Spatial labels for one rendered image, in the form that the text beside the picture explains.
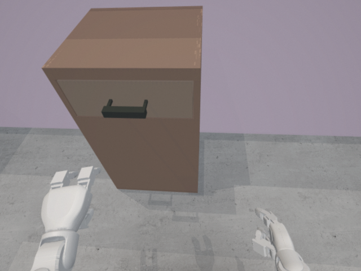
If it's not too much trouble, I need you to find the robot right hand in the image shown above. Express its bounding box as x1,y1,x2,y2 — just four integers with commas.
252,208,295,260

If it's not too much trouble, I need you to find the robot left forearm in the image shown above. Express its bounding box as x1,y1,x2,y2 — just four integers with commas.
30,229,79,271

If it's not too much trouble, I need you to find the robot left hand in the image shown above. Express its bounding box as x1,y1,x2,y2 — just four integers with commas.
41,166,101,233

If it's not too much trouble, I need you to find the drawer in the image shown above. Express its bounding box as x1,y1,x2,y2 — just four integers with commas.
57,80,193,118

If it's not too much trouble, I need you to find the cabinet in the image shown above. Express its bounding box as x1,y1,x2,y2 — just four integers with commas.
42,6,202,193

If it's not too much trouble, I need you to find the robot right forearm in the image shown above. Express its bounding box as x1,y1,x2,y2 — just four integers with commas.
275,249,310,271

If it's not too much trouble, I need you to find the handle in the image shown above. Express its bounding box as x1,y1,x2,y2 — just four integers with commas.
102,99,148,119

